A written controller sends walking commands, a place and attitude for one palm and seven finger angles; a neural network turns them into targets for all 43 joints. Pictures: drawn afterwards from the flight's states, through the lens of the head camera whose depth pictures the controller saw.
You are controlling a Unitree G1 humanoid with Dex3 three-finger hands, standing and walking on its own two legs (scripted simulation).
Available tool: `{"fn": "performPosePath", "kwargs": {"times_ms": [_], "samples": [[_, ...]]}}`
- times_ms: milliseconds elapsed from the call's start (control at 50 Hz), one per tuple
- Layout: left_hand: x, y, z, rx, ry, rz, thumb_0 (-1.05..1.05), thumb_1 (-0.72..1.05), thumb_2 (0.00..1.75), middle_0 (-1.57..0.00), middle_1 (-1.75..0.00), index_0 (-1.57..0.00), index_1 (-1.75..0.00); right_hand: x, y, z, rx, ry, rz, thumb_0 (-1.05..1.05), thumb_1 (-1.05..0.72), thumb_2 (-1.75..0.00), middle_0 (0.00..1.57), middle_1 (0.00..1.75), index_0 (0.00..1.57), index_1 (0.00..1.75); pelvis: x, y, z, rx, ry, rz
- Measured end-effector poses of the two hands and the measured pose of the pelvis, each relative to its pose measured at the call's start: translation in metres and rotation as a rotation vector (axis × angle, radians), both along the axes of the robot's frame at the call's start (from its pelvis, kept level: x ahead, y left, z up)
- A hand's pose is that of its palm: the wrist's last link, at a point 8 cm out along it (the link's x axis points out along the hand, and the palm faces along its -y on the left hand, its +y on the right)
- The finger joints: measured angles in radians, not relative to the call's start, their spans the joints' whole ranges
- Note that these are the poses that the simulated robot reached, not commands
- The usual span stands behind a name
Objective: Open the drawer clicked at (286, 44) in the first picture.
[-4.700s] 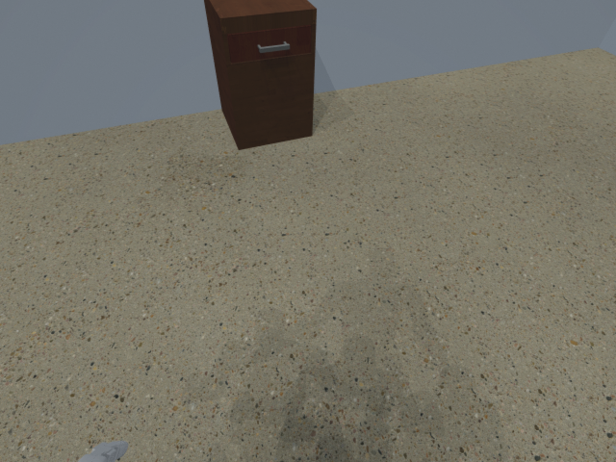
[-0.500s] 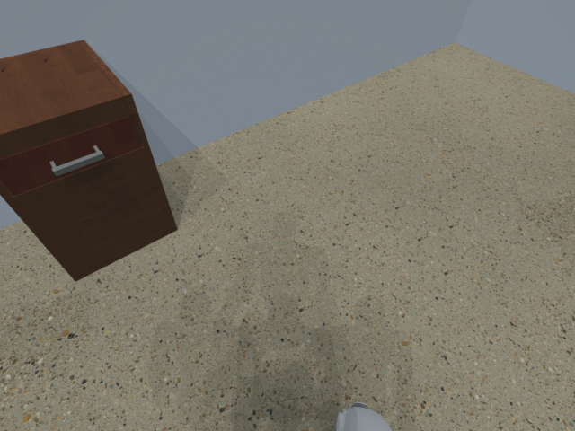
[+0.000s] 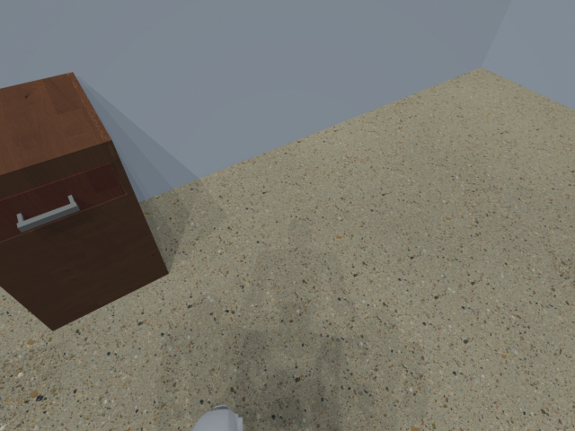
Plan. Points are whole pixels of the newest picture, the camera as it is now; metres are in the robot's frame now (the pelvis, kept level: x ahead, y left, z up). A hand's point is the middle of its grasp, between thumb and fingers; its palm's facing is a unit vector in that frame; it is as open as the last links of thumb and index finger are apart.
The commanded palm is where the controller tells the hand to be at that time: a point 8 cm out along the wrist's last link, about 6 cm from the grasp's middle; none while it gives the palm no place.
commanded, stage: walk to a spot facing it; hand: left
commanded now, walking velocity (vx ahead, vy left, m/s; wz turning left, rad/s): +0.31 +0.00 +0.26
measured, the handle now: (47, 212) +0.65 +0.67 -0.23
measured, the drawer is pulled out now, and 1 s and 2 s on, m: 0.00 0.00 0.00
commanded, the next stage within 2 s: turn to face it in 0.06 s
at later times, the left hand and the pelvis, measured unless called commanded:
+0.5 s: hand (152, 377) +0.23 +0.25 -0.16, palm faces +0.21 -0.96 -0.21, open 7.4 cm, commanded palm none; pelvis +0.15 +0.04 +0.00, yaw +10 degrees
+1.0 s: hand out of the picture +0.12 +0.21 -0.17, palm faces +0.50 -0.83 -0.26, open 7.4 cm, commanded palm none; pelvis +0.18 +0.01 -0.01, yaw +29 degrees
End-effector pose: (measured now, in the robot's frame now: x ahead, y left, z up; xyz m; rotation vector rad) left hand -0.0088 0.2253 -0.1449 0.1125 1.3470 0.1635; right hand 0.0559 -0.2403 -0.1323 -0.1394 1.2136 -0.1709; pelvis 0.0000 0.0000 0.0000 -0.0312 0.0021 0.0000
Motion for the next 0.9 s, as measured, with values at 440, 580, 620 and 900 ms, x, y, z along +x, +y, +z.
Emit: {"fn": "performPosePath", "kwargs": {"times_ms": [440, 580, 620, 900], "samples": [[0.192, 0.068, 0.004, 0.037, -0.136, 0.117, 0.01, 0.91, 0.90, -0.19, -0.30, -0.20, -0.29, 0.146, 0.056, -0.003, -0.030, 0.088, 0.129, -0.01, -0.94, -0.90, 0.20, 0.30, 0.20, 0.30, 0.143, 0.048, -0.001, 0.023, -0.002, 0.147], [0.250, 0.056, 0.021, 0.096, -0.253, 0.123, 0.01, 0.91, 0.90, -0.19, -0.30, -0.20, -0.29, 0.166, 0.035, -0.019, 0.009, 0.137, 0.146, 0.01, -0.91, -0.90, 0.20, 0.30, 0.20, 0.30, 0.168, 0.024, -0.007, 0.038, 0.008, 0.219], [0.256, 0.050, 0.024, 0.119, -0.278, 0.132, 0.01, 0.91, 0.90, -0.19, -0.30, -0.20, -0.29, 0.178, 0.026, -0.028, 0.021, 0.135, 0.159, 0.01, -0.91, -0.90, 0.20, 0.30, 0.20, 0.30, 0.175, 0.016, -0.012, 0.040, 0.007, 0.242], [0.161, 0.020, 0.026, 0.129, -0.146, 0.369, 0.01, 0.90, 0.90, -0.20, -0.30, -0.21, -0.29, 0.294, 0.025, -0.009, -0.021, 0.053, 0.429, 0.01, -0.91, -0.90, 0.20, 0.30, 0.19, 0.30, 0.183, -0.001, 0.000, 0.070, 0.001, 0.450]]}}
